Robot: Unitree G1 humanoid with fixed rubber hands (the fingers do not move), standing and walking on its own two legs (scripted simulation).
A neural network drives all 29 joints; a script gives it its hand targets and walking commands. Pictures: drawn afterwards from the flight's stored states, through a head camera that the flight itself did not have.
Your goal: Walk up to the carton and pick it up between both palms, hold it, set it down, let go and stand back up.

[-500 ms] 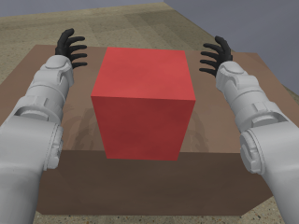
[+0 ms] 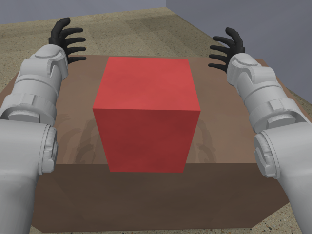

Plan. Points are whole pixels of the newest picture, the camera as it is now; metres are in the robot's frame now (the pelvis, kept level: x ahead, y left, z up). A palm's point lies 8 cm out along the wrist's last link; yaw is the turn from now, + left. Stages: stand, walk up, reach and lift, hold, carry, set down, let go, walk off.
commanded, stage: set down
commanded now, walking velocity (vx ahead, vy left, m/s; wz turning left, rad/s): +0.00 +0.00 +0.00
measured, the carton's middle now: (147, 117) +0.43 +0.02 +0.09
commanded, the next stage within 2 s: none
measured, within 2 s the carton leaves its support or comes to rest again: neither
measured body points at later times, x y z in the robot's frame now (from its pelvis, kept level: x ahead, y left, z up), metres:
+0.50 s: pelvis -0.02 +0.01 +0.00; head -0.03 +0.03 +0.45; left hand +0.41 +0.23 +0.19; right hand +0.40 -0.17 +0.18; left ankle -0.01 +0.11 -0.75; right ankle +0.01 -0.09 -0.75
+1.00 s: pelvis -0.01 +0.01 +0.00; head -0.03 +0.03 +0.45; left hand +0.35 +0.23 +0.13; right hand +0.34 -0.18 +0.13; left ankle -0.01 +0.11 -0.75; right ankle +0.01 -0.09 -0.75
